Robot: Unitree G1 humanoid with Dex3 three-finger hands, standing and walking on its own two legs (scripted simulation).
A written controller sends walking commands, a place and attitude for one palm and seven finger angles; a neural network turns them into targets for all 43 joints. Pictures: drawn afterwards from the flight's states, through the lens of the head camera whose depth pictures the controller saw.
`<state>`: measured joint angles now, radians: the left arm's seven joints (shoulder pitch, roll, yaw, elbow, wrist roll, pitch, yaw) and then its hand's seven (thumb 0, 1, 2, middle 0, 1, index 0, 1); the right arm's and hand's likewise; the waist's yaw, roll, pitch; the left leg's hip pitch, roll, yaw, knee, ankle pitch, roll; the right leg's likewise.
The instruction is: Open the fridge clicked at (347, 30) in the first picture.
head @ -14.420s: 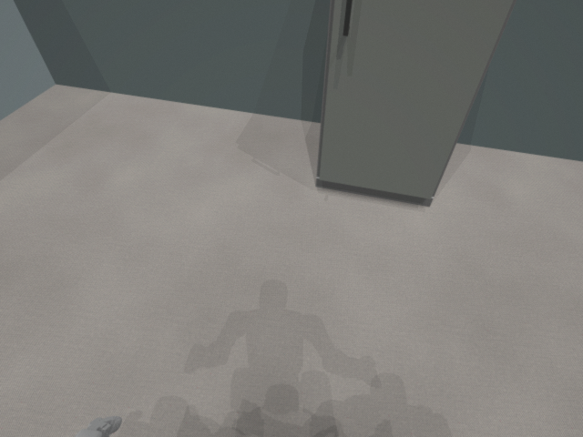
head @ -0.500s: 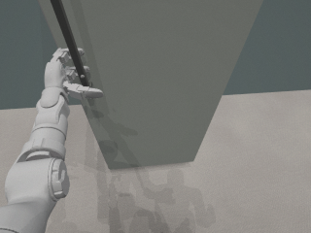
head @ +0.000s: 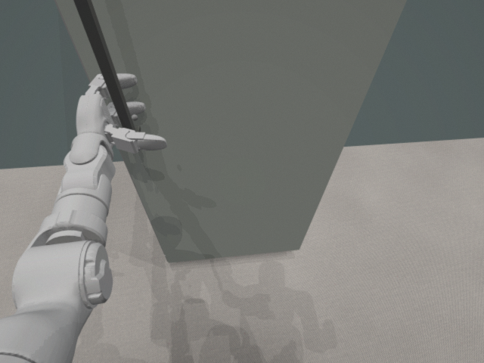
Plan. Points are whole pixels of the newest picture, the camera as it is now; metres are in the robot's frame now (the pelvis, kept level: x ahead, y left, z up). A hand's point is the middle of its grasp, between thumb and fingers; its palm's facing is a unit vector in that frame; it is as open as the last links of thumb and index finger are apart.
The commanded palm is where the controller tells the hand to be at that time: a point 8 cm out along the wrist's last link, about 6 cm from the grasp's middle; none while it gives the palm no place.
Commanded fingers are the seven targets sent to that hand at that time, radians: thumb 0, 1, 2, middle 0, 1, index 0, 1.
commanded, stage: slide the fingers in behind the handle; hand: left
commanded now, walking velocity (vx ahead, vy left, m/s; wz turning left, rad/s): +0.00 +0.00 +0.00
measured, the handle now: (95, 21) +0.54 +0.20 +0.28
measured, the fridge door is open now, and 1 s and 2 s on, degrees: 0 0 2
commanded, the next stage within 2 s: grip the handle and tug to test in 0.34 s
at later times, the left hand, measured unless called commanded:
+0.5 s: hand (130, 116) +0.48 +0.17 +0.15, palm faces +0.10 -0.99 +0.02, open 14.0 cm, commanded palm +0.45 +0.22 +0.15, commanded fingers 0.00 -0.31 0.38 -0.32 -1.23 -0.32 -1.23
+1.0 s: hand (125, 119) +0.47 +0.18 +0.15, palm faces +0.12 -0.99 +0.01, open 7.7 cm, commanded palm +0.44 +0.22 +0.15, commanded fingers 0.00 0.85 0.88 -0.44 -1.39 -0.44 -1.39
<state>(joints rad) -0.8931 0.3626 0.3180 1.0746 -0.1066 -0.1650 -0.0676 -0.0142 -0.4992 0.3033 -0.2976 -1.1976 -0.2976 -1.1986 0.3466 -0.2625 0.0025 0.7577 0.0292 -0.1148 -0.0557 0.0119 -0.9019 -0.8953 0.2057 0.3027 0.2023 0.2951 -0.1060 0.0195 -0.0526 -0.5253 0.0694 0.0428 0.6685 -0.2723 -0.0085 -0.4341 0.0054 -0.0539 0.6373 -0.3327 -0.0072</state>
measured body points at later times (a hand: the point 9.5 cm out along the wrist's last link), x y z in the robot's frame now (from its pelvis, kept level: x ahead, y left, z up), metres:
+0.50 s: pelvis +0.00 +0.01 +0.00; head +0.04 +0.01 +0.45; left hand +0.47 +0.22 +0.15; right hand +0.05 -0.26 -0.12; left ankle +0.04 +0.12 -0.72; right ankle -0.01 -0.12 -0.72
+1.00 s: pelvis +0.00 +0.00 +0.00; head +0.04 +0.01 +0.45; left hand +0.46 +0.23 +0.15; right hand +0.05 -0.26 -0.12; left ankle +0.04 +0.12 -0.72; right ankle -0.01 -0.12 -0.72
